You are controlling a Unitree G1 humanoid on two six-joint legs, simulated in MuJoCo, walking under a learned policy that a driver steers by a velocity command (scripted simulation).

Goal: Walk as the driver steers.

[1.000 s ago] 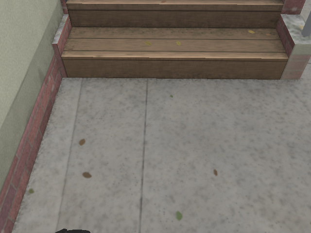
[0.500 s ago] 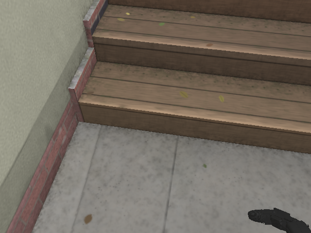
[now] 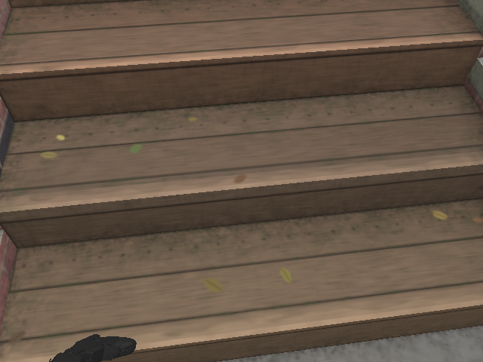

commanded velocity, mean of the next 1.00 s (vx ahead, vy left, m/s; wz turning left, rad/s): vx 1.00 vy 0.00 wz -0.15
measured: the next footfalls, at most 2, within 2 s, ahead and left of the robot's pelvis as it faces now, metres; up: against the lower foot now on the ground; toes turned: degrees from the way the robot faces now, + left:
right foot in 0.06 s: +0.25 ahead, -0.03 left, +0.00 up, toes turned -7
left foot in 0.48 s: +0.67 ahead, +0.05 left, +0.16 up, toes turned -16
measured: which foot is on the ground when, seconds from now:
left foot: down 0.00-0.06, up 0.08-0.46, down 0.48-0.90, up 0.92-1.00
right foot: up 0.00-0.04, down 0.06-0.52, up 0.54-0.86, down 0.88-1.00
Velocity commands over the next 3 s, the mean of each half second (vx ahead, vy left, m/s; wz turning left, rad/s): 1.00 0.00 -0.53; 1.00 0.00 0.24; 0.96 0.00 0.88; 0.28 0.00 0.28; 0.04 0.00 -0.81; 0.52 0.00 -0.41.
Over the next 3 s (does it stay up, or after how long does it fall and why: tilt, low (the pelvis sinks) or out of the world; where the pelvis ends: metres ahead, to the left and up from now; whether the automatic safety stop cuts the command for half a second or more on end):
stays up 1.72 -0.11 0.69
